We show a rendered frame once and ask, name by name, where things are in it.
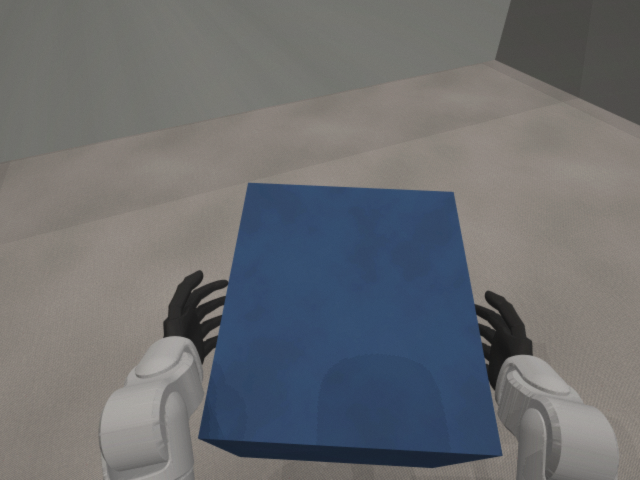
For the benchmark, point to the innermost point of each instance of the carton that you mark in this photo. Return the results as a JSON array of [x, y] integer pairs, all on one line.
[[349, 333]]

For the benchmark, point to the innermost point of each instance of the robot right hand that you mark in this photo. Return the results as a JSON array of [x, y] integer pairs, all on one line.
[[508, 340]]

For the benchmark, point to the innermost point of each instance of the robot right forearm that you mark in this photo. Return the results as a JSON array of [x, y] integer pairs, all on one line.
[[559, 437]]

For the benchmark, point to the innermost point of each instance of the robot left forearm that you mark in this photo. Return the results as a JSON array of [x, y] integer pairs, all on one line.
[[144, 429]]

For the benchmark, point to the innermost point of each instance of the robot left hand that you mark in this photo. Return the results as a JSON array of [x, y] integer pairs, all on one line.
[[184, 318]]

